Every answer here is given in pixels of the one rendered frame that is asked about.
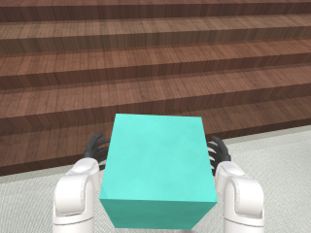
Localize robot right hand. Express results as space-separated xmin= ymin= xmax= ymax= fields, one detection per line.
xmin=206 ymin=135 xmax=231 ymax=177

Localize right robot forearm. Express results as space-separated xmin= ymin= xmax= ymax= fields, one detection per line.
xmin=215 ymin=161 xmax=265 ymax=233

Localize robot left hand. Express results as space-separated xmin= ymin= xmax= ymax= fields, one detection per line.
xmin=83 ymin=131 xmax=111 ymax=171

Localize carton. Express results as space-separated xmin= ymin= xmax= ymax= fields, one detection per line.
xmin=99 ymin=114 xmax=218 ymax=230

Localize left robot forearm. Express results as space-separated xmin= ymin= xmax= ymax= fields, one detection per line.
xmin=52 ymin=157 xmax=101 ymax=233

